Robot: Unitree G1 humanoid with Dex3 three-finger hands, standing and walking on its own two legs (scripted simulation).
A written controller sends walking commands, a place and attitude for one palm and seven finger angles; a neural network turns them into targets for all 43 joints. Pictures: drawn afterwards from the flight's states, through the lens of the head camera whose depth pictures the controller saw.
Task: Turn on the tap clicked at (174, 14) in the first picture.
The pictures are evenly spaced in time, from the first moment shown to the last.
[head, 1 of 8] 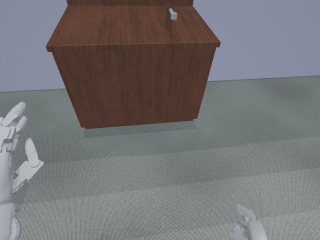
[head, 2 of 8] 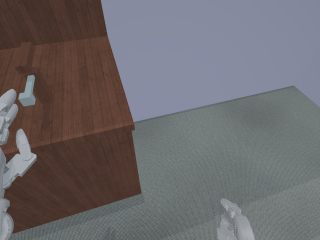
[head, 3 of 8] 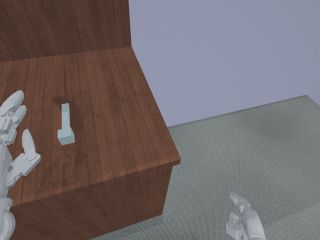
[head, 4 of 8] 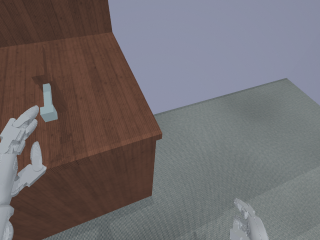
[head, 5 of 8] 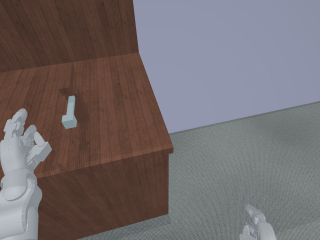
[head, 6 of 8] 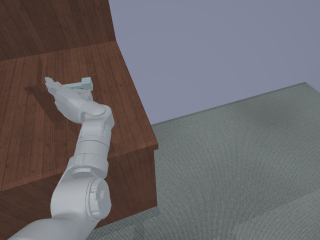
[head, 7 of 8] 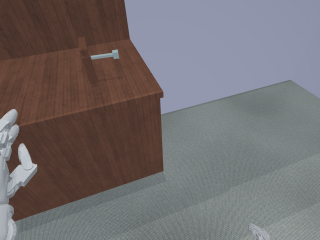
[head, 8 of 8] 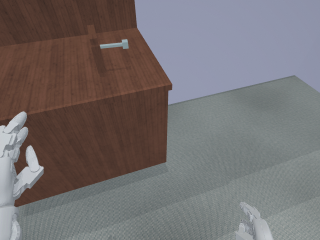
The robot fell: no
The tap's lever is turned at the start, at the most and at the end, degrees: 0 84 84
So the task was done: yes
